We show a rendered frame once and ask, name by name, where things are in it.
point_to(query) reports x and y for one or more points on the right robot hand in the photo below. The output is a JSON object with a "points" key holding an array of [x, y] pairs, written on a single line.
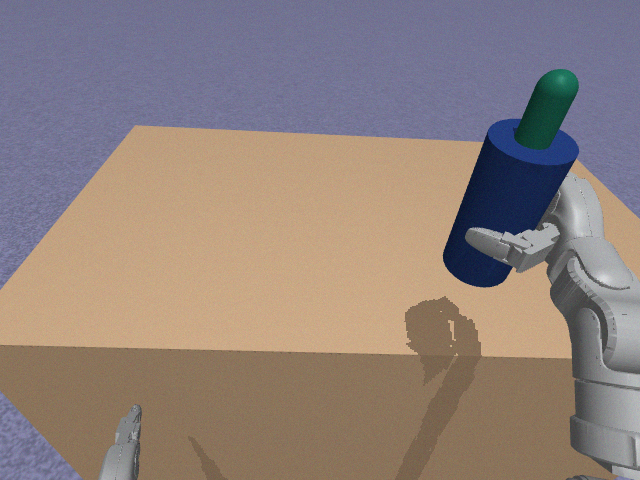
{"points": [[574, 212]]}

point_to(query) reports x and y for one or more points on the left robot hand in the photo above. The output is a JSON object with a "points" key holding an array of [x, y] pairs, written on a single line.
{"points": [[121, 460]]}

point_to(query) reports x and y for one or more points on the right robot arm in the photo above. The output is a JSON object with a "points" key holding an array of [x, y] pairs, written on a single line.
{"points": [[599, 297]]}

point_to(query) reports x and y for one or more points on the bottle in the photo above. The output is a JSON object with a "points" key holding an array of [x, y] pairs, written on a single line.
{"points": [[521, 165]]}

